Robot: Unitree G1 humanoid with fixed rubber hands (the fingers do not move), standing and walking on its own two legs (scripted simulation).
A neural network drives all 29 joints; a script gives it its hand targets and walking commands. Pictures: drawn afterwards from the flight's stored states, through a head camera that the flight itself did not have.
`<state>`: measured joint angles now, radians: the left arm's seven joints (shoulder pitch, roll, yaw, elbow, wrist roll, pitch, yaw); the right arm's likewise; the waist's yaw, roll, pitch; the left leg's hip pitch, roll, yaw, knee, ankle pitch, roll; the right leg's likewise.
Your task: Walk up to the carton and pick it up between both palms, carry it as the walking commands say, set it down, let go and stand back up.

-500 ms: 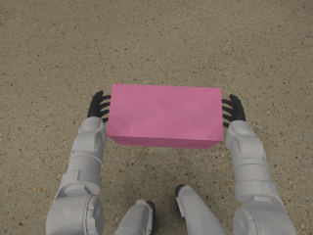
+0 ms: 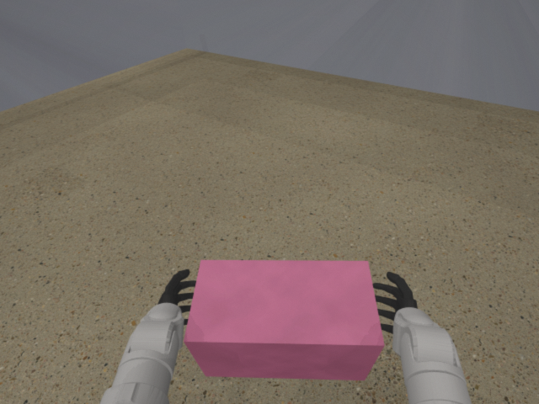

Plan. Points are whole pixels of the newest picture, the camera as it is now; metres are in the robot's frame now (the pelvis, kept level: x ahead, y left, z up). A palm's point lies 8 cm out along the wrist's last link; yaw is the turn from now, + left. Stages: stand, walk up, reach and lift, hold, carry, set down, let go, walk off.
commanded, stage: reach and lift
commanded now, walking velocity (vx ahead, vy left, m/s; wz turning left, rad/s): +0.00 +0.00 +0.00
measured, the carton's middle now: (283, 320) +0.31 -0.04 -0.06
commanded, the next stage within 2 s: hold in 1.96 s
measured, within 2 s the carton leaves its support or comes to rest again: neither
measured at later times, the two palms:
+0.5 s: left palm (174, 309) +0.30 +0.13 +0.04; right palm (421, 320) +0.22 -0.23 +0.03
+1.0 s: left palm (143, 336) +0.26 +0.17 +0.04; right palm (391, 302) +0.25 -0.19 +0.04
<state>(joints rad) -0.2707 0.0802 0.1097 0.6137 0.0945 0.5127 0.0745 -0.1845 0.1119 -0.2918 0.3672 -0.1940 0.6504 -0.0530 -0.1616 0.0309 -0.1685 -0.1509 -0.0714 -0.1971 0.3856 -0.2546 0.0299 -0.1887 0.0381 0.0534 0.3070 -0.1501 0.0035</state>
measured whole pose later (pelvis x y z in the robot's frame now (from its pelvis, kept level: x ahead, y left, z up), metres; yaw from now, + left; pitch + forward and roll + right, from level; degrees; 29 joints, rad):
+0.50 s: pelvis -0.02 +0.00 +0.00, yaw -4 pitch -3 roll +0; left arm -0.30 -0.01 0.20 0.51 0.23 0.62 0.02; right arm -0.21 0.10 -0.30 0.31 -0.20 0.71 -0.09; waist -0.09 0.02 -0.11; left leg -0.04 -0.06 -0.12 0.33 -0.23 0.03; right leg -0.13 0.05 0.12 0.33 -0.14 0.00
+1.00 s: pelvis -0.02 -0.02 +0.00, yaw -2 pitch -5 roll -1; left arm -0.31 0.02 0.27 0.56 0.20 0.65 0.05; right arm -0.29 0.15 -0.31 0.45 -0.26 0.70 -0.11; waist 0.02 0.02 -0.13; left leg -0.02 -0.03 -0.16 0.35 -0.23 -0.01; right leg -0.09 0.08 0.07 0.30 -0.12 -0.04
